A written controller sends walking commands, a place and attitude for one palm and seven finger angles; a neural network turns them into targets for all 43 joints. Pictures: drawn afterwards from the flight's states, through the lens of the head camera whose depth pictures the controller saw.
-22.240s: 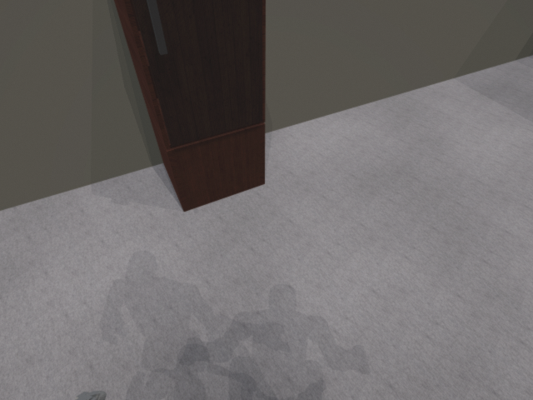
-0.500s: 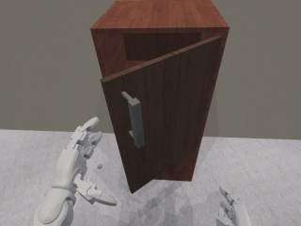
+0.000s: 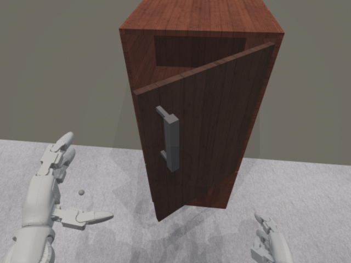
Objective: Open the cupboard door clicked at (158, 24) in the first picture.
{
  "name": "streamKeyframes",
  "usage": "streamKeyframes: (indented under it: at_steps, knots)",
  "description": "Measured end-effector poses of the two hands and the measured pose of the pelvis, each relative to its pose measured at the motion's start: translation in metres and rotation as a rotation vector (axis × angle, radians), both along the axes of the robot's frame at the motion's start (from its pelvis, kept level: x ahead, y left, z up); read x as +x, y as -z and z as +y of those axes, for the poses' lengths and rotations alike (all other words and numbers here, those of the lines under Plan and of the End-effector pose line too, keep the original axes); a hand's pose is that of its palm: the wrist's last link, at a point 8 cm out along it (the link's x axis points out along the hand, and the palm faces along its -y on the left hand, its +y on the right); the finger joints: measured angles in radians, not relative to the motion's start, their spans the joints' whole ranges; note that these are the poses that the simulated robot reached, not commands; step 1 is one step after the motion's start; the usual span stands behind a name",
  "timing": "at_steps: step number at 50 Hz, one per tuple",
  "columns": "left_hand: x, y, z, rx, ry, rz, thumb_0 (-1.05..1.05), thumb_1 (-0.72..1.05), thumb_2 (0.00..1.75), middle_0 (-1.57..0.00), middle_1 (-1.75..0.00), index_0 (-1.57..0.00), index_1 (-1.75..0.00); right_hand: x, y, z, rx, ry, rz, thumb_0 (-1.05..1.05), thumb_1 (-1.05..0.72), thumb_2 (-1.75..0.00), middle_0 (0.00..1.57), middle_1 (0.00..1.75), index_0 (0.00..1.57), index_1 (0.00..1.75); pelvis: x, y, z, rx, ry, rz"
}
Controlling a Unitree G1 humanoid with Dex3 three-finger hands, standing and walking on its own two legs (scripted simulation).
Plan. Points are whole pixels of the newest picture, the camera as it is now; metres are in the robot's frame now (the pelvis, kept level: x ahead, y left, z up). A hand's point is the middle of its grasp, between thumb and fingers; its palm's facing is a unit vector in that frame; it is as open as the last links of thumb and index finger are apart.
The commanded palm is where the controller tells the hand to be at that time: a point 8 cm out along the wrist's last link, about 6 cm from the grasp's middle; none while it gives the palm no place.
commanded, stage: draw the hand back to the body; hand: left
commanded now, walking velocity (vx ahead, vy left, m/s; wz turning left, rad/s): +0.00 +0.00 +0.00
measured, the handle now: (167, 140) +0.35 +0.07 +0.12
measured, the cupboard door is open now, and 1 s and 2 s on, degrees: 40 40 40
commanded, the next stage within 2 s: step back with the hand held close in 0.88 s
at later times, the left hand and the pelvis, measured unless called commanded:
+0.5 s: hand (48, 175) +0.22 +0.27 +0.15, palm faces +0.42 -0.82 -0.39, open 9.1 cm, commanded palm +0.17 +0.31 +0.17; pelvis +0.02 +0.01 +0.00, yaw -1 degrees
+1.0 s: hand (49, 178) +0.21 +0.26 +0.15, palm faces +0.44 -0.81 -0.38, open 7.4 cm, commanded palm +0.16 +0.30 +0.18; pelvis +0.01 +0.00 +0.01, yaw -1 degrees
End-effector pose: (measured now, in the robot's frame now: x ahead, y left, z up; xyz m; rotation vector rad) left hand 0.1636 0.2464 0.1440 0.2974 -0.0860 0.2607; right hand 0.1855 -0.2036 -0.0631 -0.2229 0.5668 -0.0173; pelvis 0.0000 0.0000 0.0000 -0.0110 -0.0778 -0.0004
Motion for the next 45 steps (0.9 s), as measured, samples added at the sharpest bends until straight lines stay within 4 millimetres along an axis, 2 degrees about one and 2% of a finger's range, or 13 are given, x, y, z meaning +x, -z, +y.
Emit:
streamKeyframes:
  at_steps: [11, 28, 35, 45]
  knots:
    - [0.006, -0.007, 0.026, 0.079, -0.077, -0.007, -0.01, 0.11, 0.56, -0.17, -0.30, -0.18, -0.30, -0.006, 0.013, -0.002, -0.012, 0.039, 0.108, 0.01, -0.90, -0.90, 0.20, 0.30, 0.20, 0.30, 0.011, -0.004, 0.008, 0.003, 0.012, -0.004]
    - [0.008, -0.028, 0.062, 0.157, -0.187, -0.052, 0.00, 0.69, 0.81, -0.20, -0.30, -0.20, -0.30, 0.010, 0.009, -0.005, -0.006, 0.061, 0.101, 0.01, -0.90, -0.90, 0.20, 0.30, 0.20, 0.30, 0.021, -0.005, 0.010, 0.003, 0.019, 0.000]
    - [0.006, -0.024, 0.058, 0.138, -0.194, -0.043, 0.01, 0.83, 0.88, -0.20, -0.30, -0.20, -0.30, 0.011, 0.009, -0.007, -0.006, 0.051, 0.104, 0.01, -0.90, -0.90, 0.20, 0.30, 0.20, 0.30, 0.019, -0.005, 0.009, 0.004, 0.015, 0.001]
    - [0.004, -0.023, 0.052, 0.137, -0.186, -0.041, 0.01, 0.88, 0.90, -0.21, -0.30, -0.21, -0.30, 0.004, 0.010, -0.012, -0.002, 0.062, 0.107, 0.01, -0.90, -0.90, 0.20, 0.30, 0.20, 0.30, 0.016, -0.005, 0.003, 0.003, 0.017, -0.005]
